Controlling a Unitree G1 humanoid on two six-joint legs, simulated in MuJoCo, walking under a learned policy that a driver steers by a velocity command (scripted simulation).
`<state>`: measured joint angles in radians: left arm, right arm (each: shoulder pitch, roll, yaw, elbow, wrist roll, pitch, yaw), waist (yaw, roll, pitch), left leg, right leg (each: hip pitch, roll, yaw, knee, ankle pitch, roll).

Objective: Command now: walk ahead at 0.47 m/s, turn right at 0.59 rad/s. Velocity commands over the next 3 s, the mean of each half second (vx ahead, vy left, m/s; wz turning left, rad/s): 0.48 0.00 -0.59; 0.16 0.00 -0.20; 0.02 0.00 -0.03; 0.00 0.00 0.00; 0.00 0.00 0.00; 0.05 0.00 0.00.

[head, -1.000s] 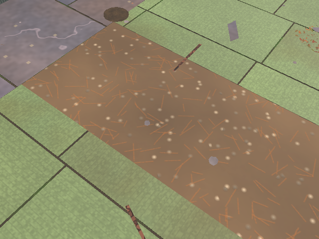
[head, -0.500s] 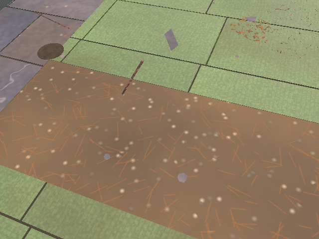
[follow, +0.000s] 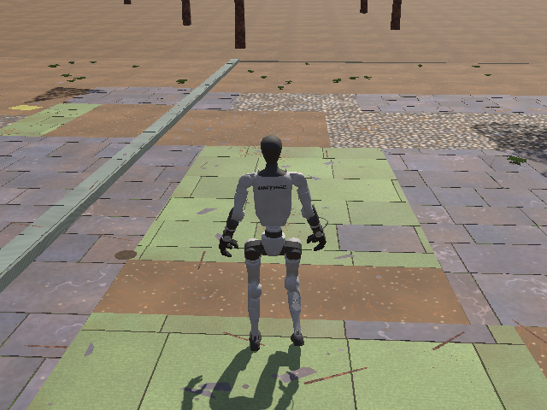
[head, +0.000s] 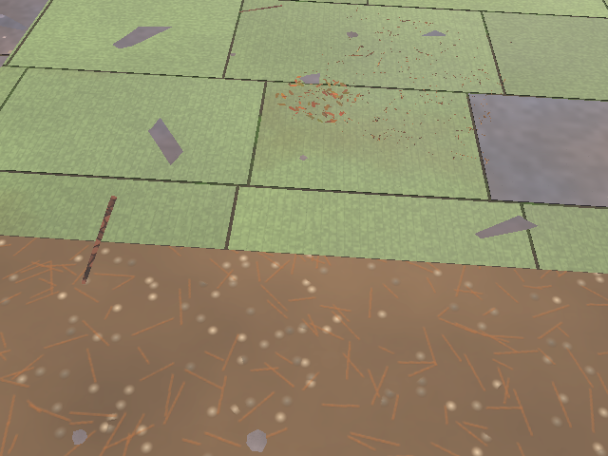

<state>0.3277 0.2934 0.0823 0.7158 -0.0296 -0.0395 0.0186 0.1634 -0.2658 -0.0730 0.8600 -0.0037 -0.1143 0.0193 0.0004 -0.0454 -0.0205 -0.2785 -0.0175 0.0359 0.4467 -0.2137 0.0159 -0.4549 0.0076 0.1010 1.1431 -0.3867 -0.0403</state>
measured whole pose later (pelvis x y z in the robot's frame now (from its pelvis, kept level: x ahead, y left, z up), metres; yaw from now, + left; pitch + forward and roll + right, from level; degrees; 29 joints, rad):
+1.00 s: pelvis +0.43 -0.09 -0.01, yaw -23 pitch +1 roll +0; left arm 0.21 0.27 0.04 0.76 0.00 0.03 0.02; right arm 0.10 -0.22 -0.01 0.77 -0.02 -0.03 0.02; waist 0.00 -0.02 0.03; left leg -0.41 -0.01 0.03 0.50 -0.12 0.03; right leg -0.31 0.01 0.07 0.80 -0.55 0.04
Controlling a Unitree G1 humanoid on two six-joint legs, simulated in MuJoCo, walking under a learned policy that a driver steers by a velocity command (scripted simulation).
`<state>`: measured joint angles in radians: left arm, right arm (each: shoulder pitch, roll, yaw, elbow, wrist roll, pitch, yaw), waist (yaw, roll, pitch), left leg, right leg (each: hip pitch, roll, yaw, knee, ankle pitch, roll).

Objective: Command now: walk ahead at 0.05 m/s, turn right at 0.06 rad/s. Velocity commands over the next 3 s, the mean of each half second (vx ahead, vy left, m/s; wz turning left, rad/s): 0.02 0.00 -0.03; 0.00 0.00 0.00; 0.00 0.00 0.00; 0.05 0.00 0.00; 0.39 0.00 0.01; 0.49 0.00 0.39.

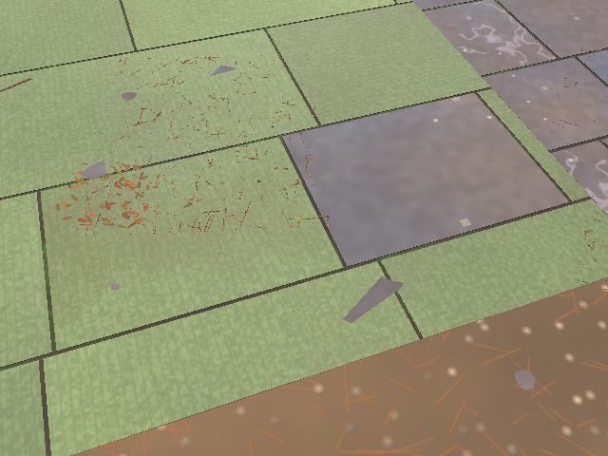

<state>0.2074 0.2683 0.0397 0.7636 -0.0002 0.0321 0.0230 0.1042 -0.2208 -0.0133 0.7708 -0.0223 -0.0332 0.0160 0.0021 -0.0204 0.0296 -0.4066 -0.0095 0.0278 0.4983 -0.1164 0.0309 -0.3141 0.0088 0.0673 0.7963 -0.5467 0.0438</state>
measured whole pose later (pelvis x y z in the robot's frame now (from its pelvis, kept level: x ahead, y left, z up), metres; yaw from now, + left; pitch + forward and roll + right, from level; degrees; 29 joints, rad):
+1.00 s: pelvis +0.05 -0.03 +0.00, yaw +2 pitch -2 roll +0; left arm 0.29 0.19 0.02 1.07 0.01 -0.01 0.04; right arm 0.15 -0.22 -0.04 1.07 0.00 0.02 -0.04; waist -0.01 0.01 0.04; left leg -0.29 0.02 -0.01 0.52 -0.21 -0.02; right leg -0.11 0.00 0.01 0.50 -0.36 0.00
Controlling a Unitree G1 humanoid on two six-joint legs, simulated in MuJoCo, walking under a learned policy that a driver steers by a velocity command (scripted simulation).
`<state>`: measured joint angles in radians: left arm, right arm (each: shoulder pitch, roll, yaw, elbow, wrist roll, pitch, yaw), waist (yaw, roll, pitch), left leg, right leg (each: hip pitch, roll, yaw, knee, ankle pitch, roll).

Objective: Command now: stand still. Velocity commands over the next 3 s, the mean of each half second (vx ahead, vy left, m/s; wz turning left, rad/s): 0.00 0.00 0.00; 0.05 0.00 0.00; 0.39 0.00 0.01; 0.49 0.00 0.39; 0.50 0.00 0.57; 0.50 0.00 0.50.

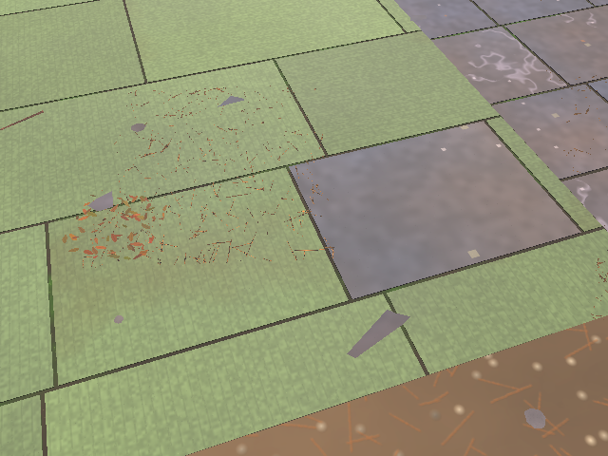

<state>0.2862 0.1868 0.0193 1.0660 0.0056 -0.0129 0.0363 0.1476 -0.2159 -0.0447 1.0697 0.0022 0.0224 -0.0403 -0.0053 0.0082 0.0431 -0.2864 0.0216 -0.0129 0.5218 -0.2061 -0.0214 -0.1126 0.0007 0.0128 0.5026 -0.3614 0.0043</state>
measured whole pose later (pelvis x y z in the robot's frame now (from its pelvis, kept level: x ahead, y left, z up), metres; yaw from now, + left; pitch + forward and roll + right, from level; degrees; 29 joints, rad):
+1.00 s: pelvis +0.02 +0.01 -0.01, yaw +1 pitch -1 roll +0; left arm 0.44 0.17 0.02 1.09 -0.02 -0.03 0.04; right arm 0.26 -0.19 -0.03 1.12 0.02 -0.02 -0.03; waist 0.01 -0.01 -0.01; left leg -0.34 0.00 0.01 0.69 -0.39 0.03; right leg -0.11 -0.02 0.01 0.54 -0.43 -0.01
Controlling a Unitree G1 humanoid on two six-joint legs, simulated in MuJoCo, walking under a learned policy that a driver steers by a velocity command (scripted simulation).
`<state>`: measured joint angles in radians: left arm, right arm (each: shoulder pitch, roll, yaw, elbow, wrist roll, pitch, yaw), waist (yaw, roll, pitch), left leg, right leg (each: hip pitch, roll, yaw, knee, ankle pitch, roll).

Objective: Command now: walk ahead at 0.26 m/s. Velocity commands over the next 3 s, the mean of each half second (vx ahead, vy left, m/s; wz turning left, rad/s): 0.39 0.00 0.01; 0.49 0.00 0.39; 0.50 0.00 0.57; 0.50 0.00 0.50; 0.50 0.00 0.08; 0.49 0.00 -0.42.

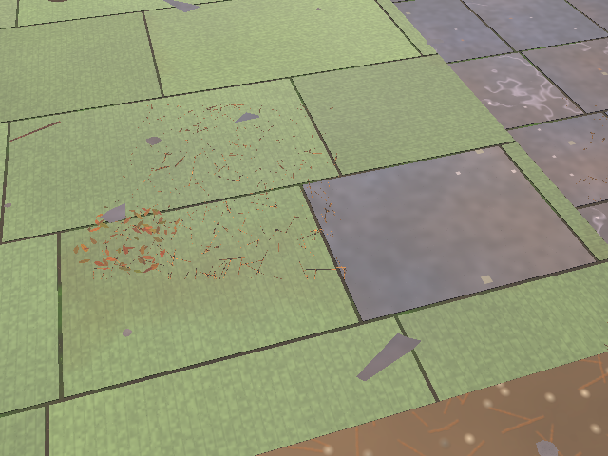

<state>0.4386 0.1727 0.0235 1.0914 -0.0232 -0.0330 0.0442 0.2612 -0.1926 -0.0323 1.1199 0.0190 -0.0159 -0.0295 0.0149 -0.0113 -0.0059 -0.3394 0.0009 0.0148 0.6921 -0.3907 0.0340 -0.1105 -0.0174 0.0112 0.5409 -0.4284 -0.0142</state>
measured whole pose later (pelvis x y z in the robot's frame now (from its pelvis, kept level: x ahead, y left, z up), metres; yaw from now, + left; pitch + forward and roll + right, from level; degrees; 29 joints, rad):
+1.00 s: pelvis +0.48 -0.03 +0.01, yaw +13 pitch +1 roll -3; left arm 0.33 0.24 0.07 0.99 0.01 -0.10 0.02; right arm 0.12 -0.23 -0.07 0.85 0.02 -0.04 0.03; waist 0.06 0.02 0.01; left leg -0.69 0.12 -0.01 0.74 0.04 0.06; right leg 0.06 0.02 -0.28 0.22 -0.29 -0.01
